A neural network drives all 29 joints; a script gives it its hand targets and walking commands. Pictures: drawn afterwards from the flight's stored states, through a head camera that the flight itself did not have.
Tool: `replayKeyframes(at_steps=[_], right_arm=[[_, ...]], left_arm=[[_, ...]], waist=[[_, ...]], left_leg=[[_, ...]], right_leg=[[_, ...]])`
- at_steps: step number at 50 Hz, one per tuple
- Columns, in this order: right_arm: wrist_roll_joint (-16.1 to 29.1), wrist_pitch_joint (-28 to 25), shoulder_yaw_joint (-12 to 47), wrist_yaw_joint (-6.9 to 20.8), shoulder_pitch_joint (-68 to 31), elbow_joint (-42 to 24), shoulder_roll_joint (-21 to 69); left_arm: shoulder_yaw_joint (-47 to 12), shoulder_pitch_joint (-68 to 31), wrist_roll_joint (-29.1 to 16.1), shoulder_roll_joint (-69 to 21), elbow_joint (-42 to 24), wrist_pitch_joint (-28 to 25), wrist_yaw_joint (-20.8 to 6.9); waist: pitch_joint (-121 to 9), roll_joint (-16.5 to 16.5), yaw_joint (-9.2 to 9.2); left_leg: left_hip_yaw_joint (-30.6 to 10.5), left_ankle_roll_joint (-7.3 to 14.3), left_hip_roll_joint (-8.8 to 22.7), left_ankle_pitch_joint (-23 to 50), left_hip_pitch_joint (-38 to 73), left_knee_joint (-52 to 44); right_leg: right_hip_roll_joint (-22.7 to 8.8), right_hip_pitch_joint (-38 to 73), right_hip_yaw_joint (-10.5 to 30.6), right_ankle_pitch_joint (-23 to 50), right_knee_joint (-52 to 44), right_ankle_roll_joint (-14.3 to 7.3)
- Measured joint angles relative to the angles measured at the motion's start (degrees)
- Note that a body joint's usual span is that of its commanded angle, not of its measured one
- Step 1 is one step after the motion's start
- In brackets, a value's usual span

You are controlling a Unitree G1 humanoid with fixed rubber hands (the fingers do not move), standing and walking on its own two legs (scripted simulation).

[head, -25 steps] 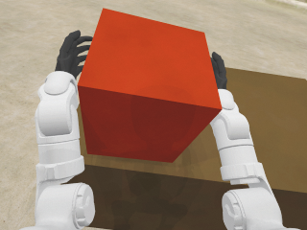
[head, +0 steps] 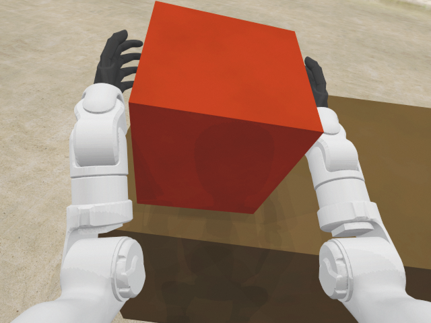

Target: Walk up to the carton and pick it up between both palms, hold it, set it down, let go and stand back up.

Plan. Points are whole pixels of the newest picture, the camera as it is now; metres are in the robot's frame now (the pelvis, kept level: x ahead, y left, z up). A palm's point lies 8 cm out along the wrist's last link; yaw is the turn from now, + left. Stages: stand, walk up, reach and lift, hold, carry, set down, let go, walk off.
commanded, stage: set down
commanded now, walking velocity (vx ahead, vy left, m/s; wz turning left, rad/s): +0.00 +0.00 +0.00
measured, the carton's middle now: (211, 122) +0.42 -0.01 +0.20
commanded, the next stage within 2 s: none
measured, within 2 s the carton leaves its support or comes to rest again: neither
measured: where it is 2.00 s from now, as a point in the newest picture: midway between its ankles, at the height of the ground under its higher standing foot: outside the picture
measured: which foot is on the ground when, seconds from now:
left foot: down 0.00-1.00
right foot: down 0.00-1.00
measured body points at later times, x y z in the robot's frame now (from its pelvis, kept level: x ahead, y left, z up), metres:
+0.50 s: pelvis -0.01 +0.01 +0.00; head -0.01 +0.04 +0.45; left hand +0.44 +0.12 +0.25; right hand +0.41 -0.20 +0.23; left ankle +0.01 +0.13 -0.75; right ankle -0.02 -0.11 -0.75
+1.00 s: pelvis +0.03 +0.00 +0.00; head +0.05 +0.02 +0.45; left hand +0.48 +0.12 +0.19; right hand +0.45 -0.20 +0.17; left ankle +0.01 +0.13 -0.75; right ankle -0.02 -0.12 -0.75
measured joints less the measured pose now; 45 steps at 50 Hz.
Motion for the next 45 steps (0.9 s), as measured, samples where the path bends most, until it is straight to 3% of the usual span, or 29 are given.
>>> replayKeyframes(at_steps=[7, 20, 29, 33, 37, 45], right_arm=[[-2.3, -1.3, -2.4, 0.5, -0.8, 4.4, 2.0], [-10.5, -8.3, -11.3, 4.0, -2.6, 11.7, 3.2], [-14.0, -5.5, -14.0, 6.6, -7.7, 16.7, 0.3], [-13.8, -3.8, -12.5, 6.8, -7.1, 16.4, 0.2], [-12.8, -3.9, -10.6, 5.1, -4.0, 13.4, 1.6], [-11.5, -9.5, -9.3, 2.6, 3.4, 8.3, 5.2]], left_arm=[[0.1, 2.1, -0.3, 1.2, 5.5, -1.9, -0.7], [-1.7, -2.1, -2.7, 2.0, 17.2, -9.7, 2.5], [1.3, -8.3, -0.6, 1.1, 25.7, -10.1, 2.9], [2.7, -6.5, 0.1, 0.5, 25.4, -9.9, 2.1], [2.8, -2.2, -0.4, -0.3, 22.4, -10.9, 1.8], [1.4, 4.3, -3.8, -0.6, 17.9, -15.4, 1.8]], waist=[[-0.8, -1.5, 0.02], [-4.2, -0.1, -0.97], [-3.8, 1.3, -0.3], [-2.7, 1.2, -0.02], [-2.3, 1.1, 0.03], [-6.5, 2.5, -0.74]], left_leg=[[-0.8, -0.3, 0.0, 0.7, -1.9, 0.2], [-0.3, 0.1, -0.3, 1.1, -8.2, 1.7], [0.7, 0.1, -0.1, 1.0, -6.7, -0.1], [0.5, -0.3, 0.3, 1.2, -5.9, -1.4], [0.0, -0.6, 0.8, 1.3, -6.8, -2.0], [-1.0, 0.2, 1.2, 1.9, -11.5, -2.6]], right_leg=[[0.1, -1.6, -0.8, 0.5, 0.1, -0.2], [-0.2, -7.6, -0.3, 1.5, 0.7, 0.1], [-0.2, -7.3, 0.7, 0.9, 0.6, 0.1], [0.2, -6.7, 0.5, 0.7, -0.2, -0.3], [0.7, -7.3, 0.0, 0.8, -1.0, -0.7], [1.2, -11.9, -0.9, 2.3, -1.4, 0.1]])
